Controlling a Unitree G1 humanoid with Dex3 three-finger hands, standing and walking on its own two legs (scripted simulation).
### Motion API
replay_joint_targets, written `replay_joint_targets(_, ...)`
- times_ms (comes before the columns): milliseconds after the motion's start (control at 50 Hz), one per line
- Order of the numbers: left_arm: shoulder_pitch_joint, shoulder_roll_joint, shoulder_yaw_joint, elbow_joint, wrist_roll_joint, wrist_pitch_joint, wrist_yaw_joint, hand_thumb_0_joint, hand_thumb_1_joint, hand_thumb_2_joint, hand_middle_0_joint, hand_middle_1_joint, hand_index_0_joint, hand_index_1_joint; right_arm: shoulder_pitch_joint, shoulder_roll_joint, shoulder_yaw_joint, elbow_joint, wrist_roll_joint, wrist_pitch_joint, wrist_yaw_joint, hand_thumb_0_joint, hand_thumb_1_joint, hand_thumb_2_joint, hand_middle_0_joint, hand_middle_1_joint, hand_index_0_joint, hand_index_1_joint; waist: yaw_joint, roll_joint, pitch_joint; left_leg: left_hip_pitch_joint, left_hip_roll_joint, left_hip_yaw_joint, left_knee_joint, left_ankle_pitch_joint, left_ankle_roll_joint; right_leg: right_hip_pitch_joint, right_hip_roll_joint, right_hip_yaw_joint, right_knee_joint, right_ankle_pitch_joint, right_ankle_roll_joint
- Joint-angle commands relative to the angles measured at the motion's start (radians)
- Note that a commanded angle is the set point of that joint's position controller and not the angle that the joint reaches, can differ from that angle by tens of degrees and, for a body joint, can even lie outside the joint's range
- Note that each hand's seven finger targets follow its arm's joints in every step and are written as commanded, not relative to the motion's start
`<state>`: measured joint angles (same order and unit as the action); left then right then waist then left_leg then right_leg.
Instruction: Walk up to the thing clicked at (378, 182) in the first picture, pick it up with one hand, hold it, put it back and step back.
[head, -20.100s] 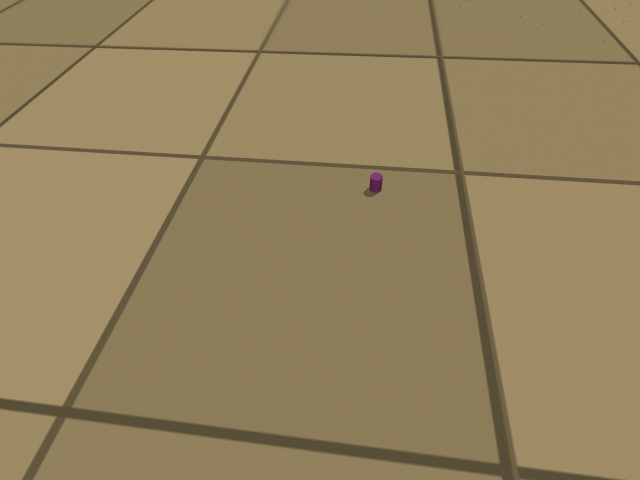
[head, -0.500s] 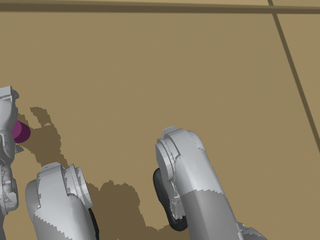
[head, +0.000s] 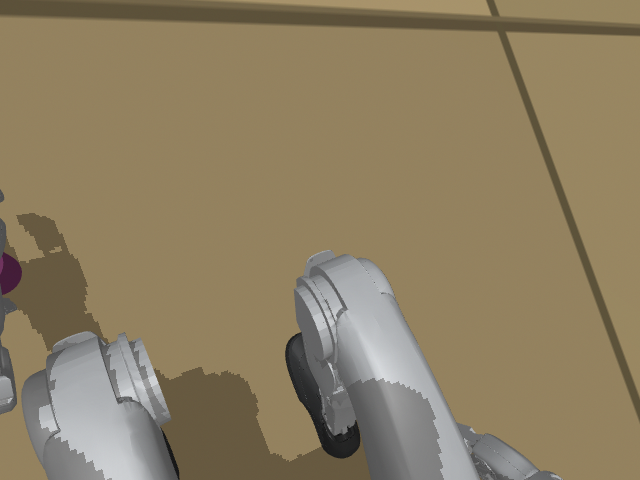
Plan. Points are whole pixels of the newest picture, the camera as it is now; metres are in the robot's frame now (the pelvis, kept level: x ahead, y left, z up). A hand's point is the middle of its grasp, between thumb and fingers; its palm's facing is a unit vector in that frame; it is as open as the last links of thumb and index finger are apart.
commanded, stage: rest palm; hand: left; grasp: from above
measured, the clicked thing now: out of the picture +0.42 +0.28 -0.26
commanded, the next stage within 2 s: close in 0.10 s
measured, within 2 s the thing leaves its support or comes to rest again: neither
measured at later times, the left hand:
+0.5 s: hand out of the picture +0.42 +0.27 -0.24, palm faces -0.40 -0.13 -0.91, open 13.0 cm
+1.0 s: hand out of the picture +0.42 +0.28 -0.24, palm faces -0.46 -0.14 -0.88, open 12.0 cm
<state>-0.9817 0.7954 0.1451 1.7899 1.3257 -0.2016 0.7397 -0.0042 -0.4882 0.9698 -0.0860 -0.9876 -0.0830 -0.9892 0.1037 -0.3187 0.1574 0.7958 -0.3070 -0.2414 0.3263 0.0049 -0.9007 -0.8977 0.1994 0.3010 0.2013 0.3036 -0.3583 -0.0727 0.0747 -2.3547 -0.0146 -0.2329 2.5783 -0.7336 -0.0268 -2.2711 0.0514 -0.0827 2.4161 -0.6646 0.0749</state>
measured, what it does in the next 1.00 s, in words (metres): stands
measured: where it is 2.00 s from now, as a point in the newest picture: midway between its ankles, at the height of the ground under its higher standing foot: (253, 461)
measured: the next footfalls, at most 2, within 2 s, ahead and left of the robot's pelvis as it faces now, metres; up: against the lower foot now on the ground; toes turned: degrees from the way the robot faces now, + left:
none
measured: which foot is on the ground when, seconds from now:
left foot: down 0.00-1.00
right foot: down 0.00-1.00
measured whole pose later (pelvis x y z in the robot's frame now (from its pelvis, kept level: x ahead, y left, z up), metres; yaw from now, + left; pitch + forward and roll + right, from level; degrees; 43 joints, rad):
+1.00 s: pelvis -0.01 +0.00 +0.01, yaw -1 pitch +26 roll -14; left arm -0.99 0.87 0.06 1.80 1.28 -0.25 0.71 0.00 -0.18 0.68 -0.32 -0.88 -0.35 -0.85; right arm 0.10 -0.34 0.25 0.76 -0.30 -0.31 0.36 0.01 -0.91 -0.90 0.20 0.30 0.20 0.30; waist -0.36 -0.11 0.15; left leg -2.31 -0.01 -0.27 2.58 -0.73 -0.02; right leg -2.22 0.06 -0.11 2.38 -0.65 0.08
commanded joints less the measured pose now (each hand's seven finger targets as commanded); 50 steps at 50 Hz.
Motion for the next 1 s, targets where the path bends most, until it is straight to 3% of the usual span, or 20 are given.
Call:
replay_joint_targets(0,-0.268,0.2,0.014,-0.077,-0.02,0.008,0.025,0.0,-0.5,0.957,-0.066,-0.997,-0.069,-0.991,0.167,-0.312,-0.079,0.006,0.001,-0.022,0.008,0.0,-0.894,-0.901,0.2,0.3,0.2,0.3,-0.043,0.428,-0.576,0.471,0.011,0.126,-0.285,0.192,0.032,0.303,0.015,-0.171,-0.184,0.227,-0.088)
replay_joint_targets(60,-0.254,0.213,0.023,-0.075,-0.033,0.002,0.021,0.0,-0.487,0.957,-0.07,-1.009,-0.076,-1.001,0.171,-0.316,-0.07,0.006,0.003,-0.029,0.012,0.0,-0.893,-0.901,0.2,0.301,0.2,0.301,-0.04,0.43,-0.584,0.484,0.013,0.119,-0.285,0.213,0.032,0.33,0.015,-0.171,-0.188,0.247,-0.085)
replay_joint_targets(180,-0.259,0.206,-0.011,-0.068,-0.041,-0.025,-0.004,0.0,-0.477,0.965,-0.082,-1.021,-0.086,-1.014,0.168,-0.32,-0.048,0.005,0.002,-0.047,0.022,0.0,-0.896,-0.903,0.2,0.301,0.2,0.301,-0.055,0.412,-0.57,0.475,0.014,0.112,-0.266,0.195,0.036,0.341,0.018,-0.18,-0.19,0.235,-0.081)
replay_joint_targets(200,-0.26,0.211,-0.009,-0.068,-0.042,-0.031,-0.003,0.0,-0.397,0.888,-0.112,-1.043,-0.139,-1.014,0.179,-0.326,-0.047,0.004,-0.003,-0.048,0.022,0.0,-0.892,-0.899,0.2,0.3,0.2,0.3,-0.061,0.419,-0.572,0.483,0.015,0.106,-0.28,0.201,0.034,0.351,0.018,-0.184,-0.196,0.238,-0.08)
replay_joint_targets(220,-0.253,0.22,-0.008,-0.074,-0.04,-0.036,0.003,0.0,-0.368,0.899,-0.148,-1.032,-0.17,-1.008,0.173,-0.324,-0.045,0.003,-0.002,-0.047,0.021,0.0,-0.894,-0.9,0.2,0.301,0.2,0.301,-0.05,0.424,-0.583,0.491,0.016,0.109,-0.276,0.2,0.033,0.365,0.022,-0.179,-0.203,0.241,-0.083)
replay_joint_targets(260,-0.271,0.203,-0.027,-0.082,-0.032,-0.042,0.013,0.0,-0.309,0.885,-0.176,-1.039,-0.206,-1.008,0.169,-0.323,-0.035,0.004,-0.005,-0.054,0.025,0.0,-0.893,-0.899,0.2,0.3,0.2,0.3,-0.062,0.424,-0.575,0.495,0.016,0.108,-0.271,0.198,0.031,0.358,0.023,-0.186,-0.196,0.241,-0.081)
replay_joint_targets(320,-0.272,0.206,-0.046,-0.095,-0.027,-0.042,0.035,0.0,-0.319,0.845,-0.171,-1.015,-0.202,-0.982,0.145,-0.336,-0.041,0.002,-0.003,-0.063,0.027,0.0,-0.895,-0.9,0.2,0.3,0.2,0.3,-0.055,0.451,-0.567,0.498,0.02,0.106,-0.273,0.188,0.027,0.352,0.029,-0.183,-0.199,0.229,-0.087)
replay_joint_targets(420,-0.26,0.24,-0.025,-0.072,-0.008,-0.016,0.078,0.0,-0.295,0.815,-0.191,-0.981,-0.222,-0.949,0.146,-0.351,-0.038,-0.004,-0.004,-0.066,0.033,0.0,-0.893,-0.899,0.2,0.3,0.2,0.3,-0.067,0.416,-0.544,0.473,0.024,0.102,-0.281,0.182,0.028,0.363,0.033,-0.184,-0.218,0.227,-0.089)
replay_joint_targets(500,-0.278,0.229,-0.031,-0.067,-0.022,0.022,0.084,0.0,-0.268,0.798,-0.209,-0.957,-0.239,-0.924,0.13,-0.354,-0.04,-0.019,0.005,-0.078,0.041,0.0,-0.894,-0.899,0.2,0.3,0.2,0.3,-0.066,0.435,-0.538,0.477,0.026,0.098,-0.282,0.187,0.025,0.345,0.029,-0.178,-0.206,0.231,-0.09)
replay_joint_targets(520,-0.268,0.25,-0.01,-0.054,-0.028,0.029,0.086,0.0,-0.263,0.78,-0.213,-0.95,-0.245,-0.915,0.137,-0.36,-0.042,-0.013,0.006,-0.08,0.044,0.0,-0.895,-0.9,0.2,0.3,0.2,0.3,-0.062,0.447,-0.535,0.478,0.029,0.09,-0.289,0.195,0.023,0.338,0.028,-0.181,-0.201,0.237,-0.09)
replay_joint_targets(540,-0.264,0.237,-0.021,-0.057,-0.038,0.037,0.082,0.0,-0.256,0.78,-0.22,-0.944,-0.251,-0.91,0.12,-0.36,-0.046,-0.016,0.01,-0.083,0.042,0.0,-0.894,-0.9,0.2,0.3,0.2,0.3,-0.063,0.42,-0.523,0.465,0.029,0.088,-0.284,0.172,0.024,0.338,0.027,-0.178,-0.205,0.22,-0.088)
replay_joint_targets(580,-0.268,0.264,0.01,-0.029,-0.038,0.045,0.07,0.0,-0.237,0.745,-0.224,-0.93,-0.26,-0.891,0.143,-0.362,-0.037,-0.018,0.013,-0.088,0.047,0.0,-0.892,-0.899,0.2,0.3,0.2,0.3,-0.073,0.414,-0.508,0.454,0.027,0.085,-0.286,0.173,0.027,0.332,0.021,-0.182,-0.206,0.219,-0.085)
replay_joint_targets(680,-0.247,0.287,0.022,-0.012,-0.062,0.034,0.017,0.0,-0.202,0.712,-0.256,-0.919,-0.294,-0.879,0.143,-0.365,-0.028,-0.028,0.016,-0.087,0.044,0.0,-0.896,-0.901,0.2,0.3,0.2,0.3,-0.065,0.412,-0.493,0.442,0.026,0.082,-0.296,0.154,0.032,0.342,0.02,-0.179,-0.213,0.195,-0.082)
replay_joint_targets(720,-0.248,0.262,-0.011,-0.011,-0.063,0.018,-0.009,0.0,-0.187,0.716,-0.276,-0.919,-0.312,-0.882,0.138,-0.355,-0.02,-0.04,0.014,-0.084,0.039,0.0,-0.898,-0.902,0.199,0.3,0.2,0.3,-0.08,0.384,-0.474,0.425,0.023,0.086,-0.291,0.117,0.036,0.343,0.021,-0.179,-0.219,0.171,-0.081)
replay_joint_targets(800,-0.259,0.25,-0.035,-0.046,-0.065,-0.022,-0.031,0.0,-0.162,0.692,-0.299,-0.889,-0.334,-0.852,0.145,-0.358,-0.022,-0.039,0.019,-0.079,0.03,0.0,-0.897,-0.901,0.2,0.3,0.2,0.3,-0.072,0.4,-0.498,0.466,0.024,0.075,-0.301,0.131,0.031,0.347,0.022,-0.185,-0.215,0.181,-0.082)
replay_joint_targets(880,-0.278,0.218,-0.081,-0.089,-0.066,-0.059,-0.012,0.0,-0.132,0.658,-0.32,-0.874,-0.359,-0.834,0.145,-0.36,-0.013,-0.039,0.014,-0.075,0.024,0.0,-0.899,-0.902,0.199,0.3,0.2,0.3,-0.08,0.407,-0.521,0.478,0.028,0.074,-0.294,0.152,0.028,0.373,0.026,-0.19,-0.221,0.211,-0.083)
replay_joint_targets(900,-0.273,0.235,-0.068,-0.097,-0.062,-0.064,-0.002,0.0,-0.119,0.636,-0.323,-0.875,-0.367,-0.83,0.152,-0.359,-0.011,-0.039,0.012,-0.074,0.023,0.0,-0.899,-0.902,0.199,0.3,0.2,0.3,-0.071,0.422,-0.545,0.497,0.029,0.079,-0.293,0.169,0.026,0.38,0.032,-0.188,-0.223,0.226,-0.084)
replay_joint_targets(980,-0.256,0.219,-0.086,-0.11,-0.044,-0.061,0.045,0.0,-0.082,0.643,-0.373,-0.813,-0.403,-0.781,0.147,-0.362,-0.022,-0.02,0.012,-0.075,0.02,0.0,-0.897,-0.902,0.2,0.3,0.2,0.3,-0.073,0.426,-0.532,0.506,0.032,0.084,-0.291,0.174,0.021,0.388,0.034,-0.187,-0.234,0.232,-0.087)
